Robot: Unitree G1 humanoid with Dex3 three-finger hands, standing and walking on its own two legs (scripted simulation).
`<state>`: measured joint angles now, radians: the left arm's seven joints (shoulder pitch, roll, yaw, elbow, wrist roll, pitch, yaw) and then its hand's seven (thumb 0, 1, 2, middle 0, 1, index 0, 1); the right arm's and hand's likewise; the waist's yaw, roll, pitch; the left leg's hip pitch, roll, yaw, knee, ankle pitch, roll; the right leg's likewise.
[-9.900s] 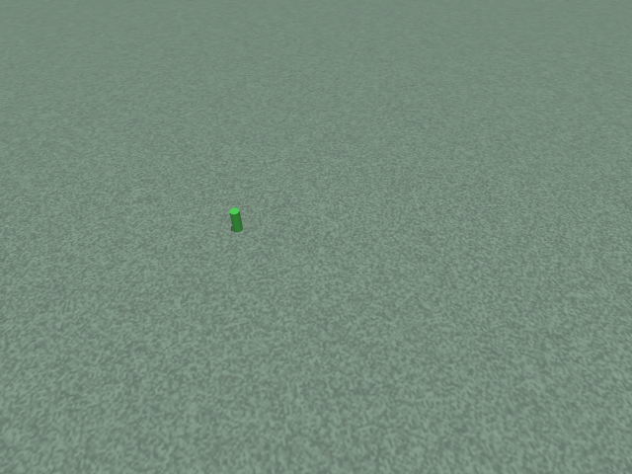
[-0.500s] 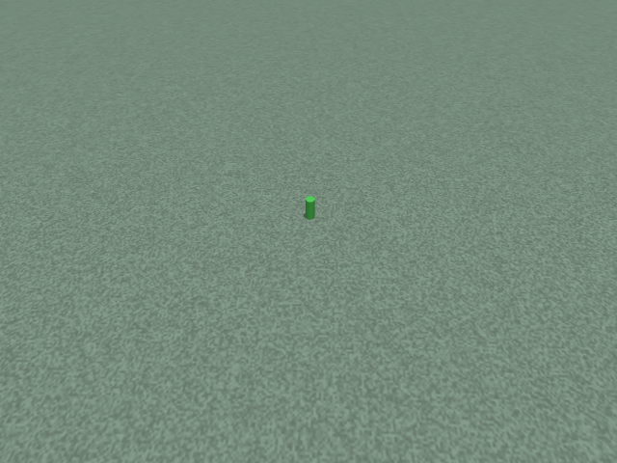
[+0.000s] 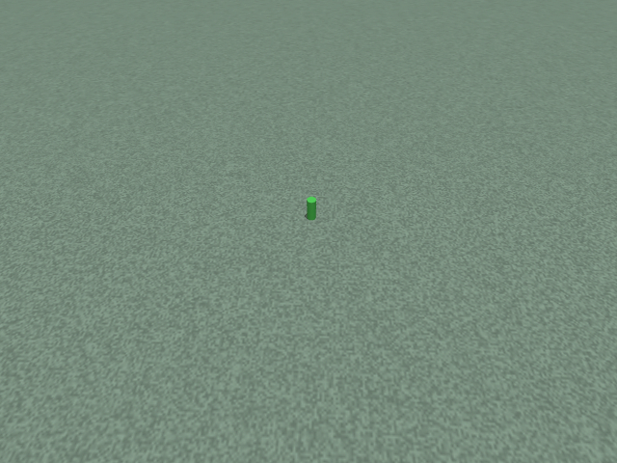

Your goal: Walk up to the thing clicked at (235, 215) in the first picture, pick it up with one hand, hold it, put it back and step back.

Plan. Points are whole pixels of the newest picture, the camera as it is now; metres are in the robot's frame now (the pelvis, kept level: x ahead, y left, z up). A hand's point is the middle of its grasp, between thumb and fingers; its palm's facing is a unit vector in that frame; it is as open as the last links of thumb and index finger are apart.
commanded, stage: stand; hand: left
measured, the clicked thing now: (311, 208) +1.35 -0.01 -0.73
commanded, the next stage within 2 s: walk up in 0.68 s
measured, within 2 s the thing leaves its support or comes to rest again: neither
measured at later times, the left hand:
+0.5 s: hand out of the picture +0.08 +0.25 -0.16, palm faces -0.05 -0.94 -0.35, open 7.4 cm
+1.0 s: hand out of the picture +0.18 +0.29 -0.13, palm faces -0.24 -0.81 -0.53, open 7.4 cm
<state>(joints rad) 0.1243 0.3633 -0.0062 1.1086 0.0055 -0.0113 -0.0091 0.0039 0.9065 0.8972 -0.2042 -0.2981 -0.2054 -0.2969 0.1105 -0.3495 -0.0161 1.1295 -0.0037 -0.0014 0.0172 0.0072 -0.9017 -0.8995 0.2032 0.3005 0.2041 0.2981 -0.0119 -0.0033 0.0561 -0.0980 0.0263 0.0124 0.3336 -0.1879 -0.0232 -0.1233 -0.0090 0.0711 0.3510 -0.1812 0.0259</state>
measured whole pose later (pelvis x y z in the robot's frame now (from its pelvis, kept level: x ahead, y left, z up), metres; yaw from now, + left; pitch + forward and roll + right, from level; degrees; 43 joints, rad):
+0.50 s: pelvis +0.00 +0.00 +0.00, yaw +0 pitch -3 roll +0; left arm 0.13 0.36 -0.01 1.10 0.01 -0.01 -0.01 0.00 0.91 0.90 -0.20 -0.30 -0.21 -0.30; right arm 0.11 -0.35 -0.02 1.13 0.00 0.00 0.02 0.01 -0.90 -0.90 0.20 0.30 0.20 0.30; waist -0.01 0.00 0.05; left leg -0.10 0.03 0.01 0.34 -0.19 -0.02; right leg -0.12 -0.01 0.07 0.35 -0.18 0.03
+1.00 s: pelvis +0.06 -0.02 -0.04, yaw -15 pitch -2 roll +0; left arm 0.33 0.48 0.09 0.97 0.00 -0.06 -0.04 0.01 0.90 0.90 -0.21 -0.30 -0.21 -0.30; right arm 0.20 -0.49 -0.13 0.88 -0.08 0.04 0.12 0.01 -0.90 -0.90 0.20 0.30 0.20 0.30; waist -0.03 0.09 0.03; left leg -0.17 0.10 0.15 0.80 -0.55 0.04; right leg -0.36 -0.08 -0.09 0.72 -0.33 -0.02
